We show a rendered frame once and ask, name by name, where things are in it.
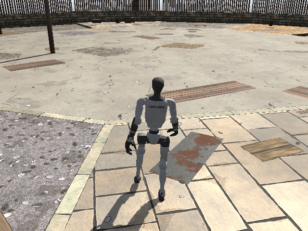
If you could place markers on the left robot forearm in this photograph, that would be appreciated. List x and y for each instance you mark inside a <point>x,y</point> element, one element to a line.
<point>132,131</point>

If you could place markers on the robot left hand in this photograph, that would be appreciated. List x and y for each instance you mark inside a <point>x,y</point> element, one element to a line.
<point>127,144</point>

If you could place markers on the humanoid robot torso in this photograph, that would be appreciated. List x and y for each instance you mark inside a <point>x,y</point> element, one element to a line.
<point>155,115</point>

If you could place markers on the right robot forearm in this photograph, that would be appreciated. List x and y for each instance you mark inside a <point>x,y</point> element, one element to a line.
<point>175,126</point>

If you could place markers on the robot right upper arm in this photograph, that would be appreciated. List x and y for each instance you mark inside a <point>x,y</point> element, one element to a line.
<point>173,111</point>

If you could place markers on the robot left shin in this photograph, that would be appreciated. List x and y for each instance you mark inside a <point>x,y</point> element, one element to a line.
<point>139,162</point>

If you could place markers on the robot left upper arm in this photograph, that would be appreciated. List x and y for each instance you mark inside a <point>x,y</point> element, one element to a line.
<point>139,109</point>

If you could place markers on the robot right hand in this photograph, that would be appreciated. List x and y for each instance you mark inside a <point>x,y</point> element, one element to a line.
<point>175,132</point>

